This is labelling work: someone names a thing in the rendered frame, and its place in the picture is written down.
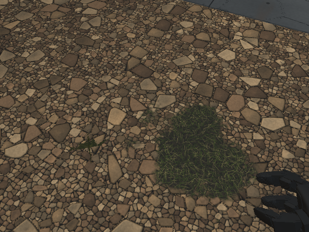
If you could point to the robot right hand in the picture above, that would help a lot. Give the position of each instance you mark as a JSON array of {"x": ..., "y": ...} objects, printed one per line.
[{"x": 297, "y": 207}]

